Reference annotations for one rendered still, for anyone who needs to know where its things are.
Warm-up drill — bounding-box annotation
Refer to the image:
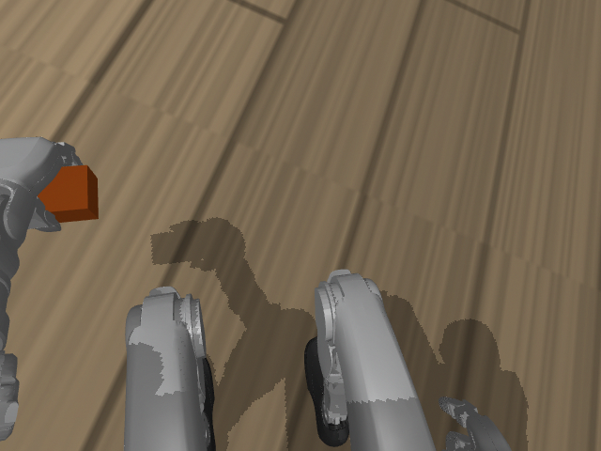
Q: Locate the small box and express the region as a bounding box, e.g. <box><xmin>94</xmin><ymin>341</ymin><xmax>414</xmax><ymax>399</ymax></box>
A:
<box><xmin>38</xmin><ymin>165</ymin><xmax>99</xmax><ymax>223</ymax></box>

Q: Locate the right robot foot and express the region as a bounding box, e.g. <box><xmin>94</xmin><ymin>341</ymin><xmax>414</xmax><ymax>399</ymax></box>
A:
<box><xmin>304</xmin><ymin>337</ymin><xmax>349</xmax><ymax>447</ymax></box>

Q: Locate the right robot hand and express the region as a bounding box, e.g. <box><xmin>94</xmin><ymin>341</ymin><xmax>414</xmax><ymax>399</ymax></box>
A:
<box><xmin>439</xmin><ymin>397</ymin><xmax>512</xmax><ymax>451</ymax></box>

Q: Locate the left robot hand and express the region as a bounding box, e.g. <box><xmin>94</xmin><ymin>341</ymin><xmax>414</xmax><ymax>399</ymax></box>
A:
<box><xmin>0</xmin><ymin>137</ymin><xmax>83</xmax><ymax>232</ymax></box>

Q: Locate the left robot arm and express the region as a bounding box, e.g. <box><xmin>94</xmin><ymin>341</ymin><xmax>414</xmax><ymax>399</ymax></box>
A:
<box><xmin>0</xmin><ymin>179</ymin><xmax>36</xmax><ymax>441</ymax></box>

